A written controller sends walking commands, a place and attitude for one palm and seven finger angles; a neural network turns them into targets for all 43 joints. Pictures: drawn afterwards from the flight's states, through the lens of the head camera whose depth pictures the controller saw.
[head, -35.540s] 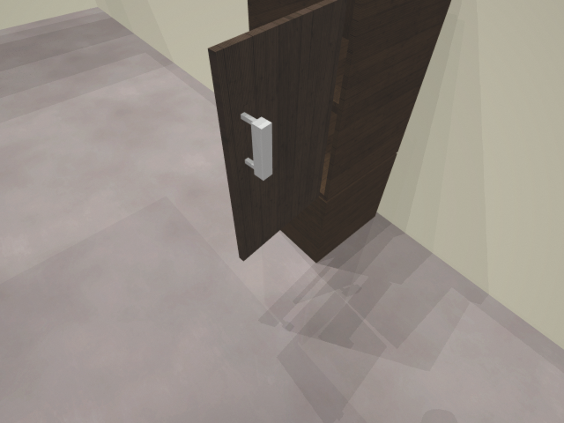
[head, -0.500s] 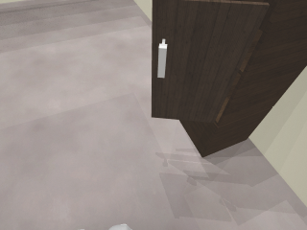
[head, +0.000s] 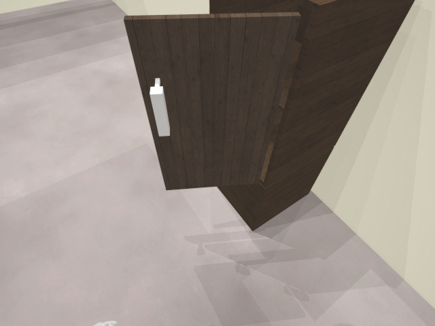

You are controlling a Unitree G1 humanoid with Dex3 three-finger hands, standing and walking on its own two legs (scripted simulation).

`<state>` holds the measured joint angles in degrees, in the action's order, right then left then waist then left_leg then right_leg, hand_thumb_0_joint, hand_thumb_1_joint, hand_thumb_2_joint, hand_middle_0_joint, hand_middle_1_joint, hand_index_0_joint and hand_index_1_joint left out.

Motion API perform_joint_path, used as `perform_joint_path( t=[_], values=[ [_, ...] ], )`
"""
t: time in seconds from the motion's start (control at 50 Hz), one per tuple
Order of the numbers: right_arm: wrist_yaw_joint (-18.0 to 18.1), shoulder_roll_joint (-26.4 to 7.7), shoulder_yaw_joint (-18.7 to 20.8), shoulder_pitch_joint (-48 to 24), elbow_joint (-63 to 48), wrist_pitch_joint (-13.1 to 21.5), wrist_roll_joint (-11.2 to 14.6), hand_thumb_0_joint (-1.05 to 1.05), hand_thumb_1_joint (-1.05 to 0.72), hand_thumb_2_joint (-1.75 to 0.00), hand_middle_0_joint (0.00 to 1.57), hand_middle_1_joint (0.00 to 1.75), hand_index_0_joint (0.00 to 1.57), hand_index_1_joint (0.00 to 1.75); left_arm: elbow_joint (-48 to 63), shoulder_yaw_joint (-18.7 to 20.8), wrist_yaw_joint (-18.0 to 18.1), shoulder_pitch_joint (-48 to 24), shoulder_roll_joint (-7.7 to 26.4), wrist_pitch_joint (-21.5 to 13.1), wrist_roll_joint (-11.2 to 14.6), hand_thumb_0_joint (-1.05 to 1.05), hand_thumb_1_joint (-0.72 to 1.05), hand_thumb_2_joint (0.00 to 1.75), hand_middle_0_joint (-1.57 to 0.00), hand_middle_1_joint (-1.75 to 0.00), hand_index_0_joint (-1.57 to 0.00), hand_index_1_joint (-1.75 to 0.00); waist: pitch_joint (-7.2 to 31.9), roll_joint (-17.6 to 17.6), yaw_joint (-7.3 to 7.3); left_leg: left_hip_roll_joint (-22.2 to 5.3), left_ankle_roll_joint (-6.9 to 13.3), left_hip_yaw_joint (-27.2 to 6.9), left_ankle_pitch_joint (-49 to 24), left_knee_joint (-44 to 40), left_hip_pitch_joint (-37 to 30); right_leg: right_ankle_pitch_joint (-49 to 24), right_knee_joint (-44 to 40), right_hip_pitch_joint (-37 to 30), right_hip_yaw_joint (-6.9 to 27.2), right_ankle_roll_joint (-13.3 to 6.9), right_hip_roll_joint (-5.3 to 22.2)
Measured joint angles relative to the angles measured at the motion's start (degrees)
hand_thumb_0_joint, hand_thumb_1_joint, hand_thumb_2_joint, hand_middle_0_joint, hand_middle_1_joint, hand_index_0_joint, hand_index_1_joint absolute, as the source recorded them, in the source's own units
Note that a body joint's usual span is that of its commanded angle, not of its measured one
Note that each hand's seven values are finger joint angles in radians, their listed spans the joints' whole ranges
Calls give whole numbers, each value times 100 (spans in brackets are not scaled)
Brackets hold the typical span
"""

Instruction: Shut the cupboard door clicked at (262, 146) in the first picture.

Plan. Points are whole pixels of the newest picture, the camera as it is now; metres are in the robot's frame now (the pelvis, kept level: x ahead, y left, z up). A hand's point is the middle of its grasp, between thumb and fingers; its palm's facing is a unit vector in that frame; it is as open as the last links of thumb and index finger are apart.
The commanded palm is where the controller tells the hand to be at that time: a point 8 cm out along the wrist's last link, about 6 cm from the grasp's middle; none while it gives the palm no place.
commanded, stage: take the last steps up to it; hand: left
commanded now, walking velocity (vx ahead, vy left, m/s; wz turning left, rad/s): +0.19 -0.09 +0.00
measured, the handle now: (161, 107) +0.58 +0.13 +0.06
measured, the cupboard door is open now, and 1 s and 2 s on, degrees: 62 62 62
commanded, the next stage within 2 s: come to a stop and stand still in 0.16 s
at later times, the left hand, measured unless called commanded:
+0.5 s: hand out of the picture +0.13 +0.13 -0.18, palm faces +0.08 -0.98 -0.19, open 7.3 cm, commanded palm none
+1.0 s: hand (133, 317) +0.18 +0.18 -0.18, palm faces +0.05 -0.97 -0.25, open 7.4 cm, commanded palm none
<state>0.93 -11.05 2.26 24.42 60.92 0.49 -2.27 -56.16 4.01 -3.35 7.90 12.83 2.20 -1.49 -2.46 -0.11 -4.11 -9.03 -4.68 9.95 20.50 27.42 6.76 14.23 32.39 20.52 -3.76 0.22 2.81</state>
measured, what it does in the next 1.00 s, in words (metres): walks ahead: right foot, then left foot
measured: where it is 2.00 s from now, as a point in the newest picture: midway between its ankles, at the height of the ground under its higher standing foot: outside the picture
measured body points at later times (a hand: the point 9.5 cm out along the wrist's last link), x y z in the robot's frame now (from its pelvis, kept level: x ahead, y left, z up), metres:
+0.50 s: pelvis +0.13 -0.04 +0.00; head +0.16 -0.03 +0.45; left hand +0.13 +0.18 -0.16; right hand +0.22 -0.26 -0.15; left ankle +0.13 +0.06 -0.73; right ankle +0.05 -0.14 -0.73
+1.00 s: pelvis +0.14 -0.02 +0.00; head +0.19 -0.01 +0.44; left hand +0.17 +0.23 -0.16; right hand +0.19 -0.25 -0.15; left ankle +0.14 +0.08 -0.73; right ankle +0.08 -0.14 -0.72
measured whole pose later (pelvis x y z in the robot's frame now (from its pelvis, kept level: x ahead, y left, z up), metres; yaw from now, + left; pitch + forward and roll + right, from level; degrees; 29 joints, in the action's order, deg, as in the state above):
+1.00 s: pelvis +0.14 -0.02 +0.00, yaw +1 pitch +0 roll +1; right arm 2.1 -9.8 -0.2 10.7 59.1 -1.4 -1.2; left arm -59.0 2.0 2.4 10.6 12.4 3.0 -0.2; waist -5.9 2.7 0.6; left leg 1.5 1.9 3.8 15.8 30.6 14.7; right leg 27.2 39.2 12.5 1.0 0.3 1.8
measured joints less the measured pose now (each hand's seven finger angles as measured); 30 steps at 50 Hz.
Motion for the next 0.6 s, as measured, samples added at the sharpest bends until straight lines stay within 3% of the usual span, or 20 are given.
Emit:
perform_joint_path(
  t=[0.04,0.08,0.14,0.22,0.3,0.32,0.34,0.38,0.44,0.52,0.56,0.6],
  values=[
    [-27,-73,21,-10,120,-89,64,1,-91,-90,21,30,21,30,-2,-9,67,-74,-63,-190,6,1,91,90,-20,-30,-20,-30,-47,-90,41,-96,143,-215,613,1044,364,-119,-17,-97,-48,-122,-88],
    [-18,-145,43,-183,199,-212,97,1,-91,-90,20,30,21,30,-25,-48,159,-73,-197,-283,33,1,91,90,-20,-30,-20,-30,-97,-180,78,56,290,-571,1009,2392,939,64,37,-223,-125,-152,-159],
    [-26,-162,56,-448,99,-209,79,1,-91,-90,20,30,20,30,-119,-102,276,77,-334,-282,39,0,91,90,-20,-30,-20,-30,-47,-127,115,261,357,-575,737,3242,1601,27,-418,-596,-179,-197,-202],
    [-53,-61,29,-777,-207,-99,58,1,-92,-90,20,30,20,30,-284,-72,385,290,-279,-331,40,-1,94,90,-20,-30,-20,-30,58,-23,158,388,328,-396,306,2479,1889,0,-858,-971,-270,-239,-294],
    [-64,66,-69,-1042,-384,57,55,1,-92,-90,20,30,20,30,-479,-111,375,503,-226,-299,73,0,93,90,-20,-30,-20,-30,83,27,264,506,326,-303,-591,864,1445,344,-675,-1198,-306,-225,-425],
    [-58,76,-105,-1073,-400,118,52,1,-91,-90,20,30,20,30,-517,-127,384,576,-238,-283,92,0,93,90,-20,-30,-20,-30,109,-5,293,497,490,-335,-815,603,1286,507,-491,-1194,-309,-209,-480],
    [-33,139,-141,-1126,-371,147,47,1,-91,-90,20,30,20,30,-569,-141,406,609,-222,-250,109,0,93,90,-20,-30,-20,-30,119,77,300,538,634,-328,-686,657,1243,673,-316,-1192,-299,-188,-439],
    [35,266,-244,-1218,-322,131,66,1,-91,-90,20,30,20,30,-633,-182,457,636,-207,-169,129,0,92,90,-20,-30,-20,-30,124,266,370,648,711,-268,-428,698,1132,834,-127,-1216,-212,-100,-321],
    [130,350,-308,-1375,-257,65,141,0,-92,-90,20,30,20,30,-662,-255,488,615,-277,-90,148,0,92,90,-20,-30,-20,-30,86,328,460,767,641,-233,-436,435,939,873,-198,-1322,-128,-36,-230],
    [140,331,-221,-1632,-268,-111,188,0,-92,-90,20,30,21,30,-574,-268,549,655,-388,-114,96,1,92,90,-20,-30,-20,-30,18,172,516,754,578,-200,-601,308,953,763,-478,-1367,-63,-179,-263],
    [122,293,-158,-1709,-350,-204,177,0,-92,-90,20,30,21,30,-488,-251,567,694,-395,-127,72,1,92,90,-20,-30,-20,-30,-32,128,517,742,515,-205,-728,515,1099,719,-461,-1315,-17,-211,-259],
    [96,224,-94,-1735,-424,-300,170,1,-91,-90,20,30,21,30,-417,-236,584,742,-385,-133,35,1,92,90,-20,-30,-20,-30,-70,132,543,820,435,-359,-153,1094,1312,787,-469,-1311,51,-248,-216]
  ],
)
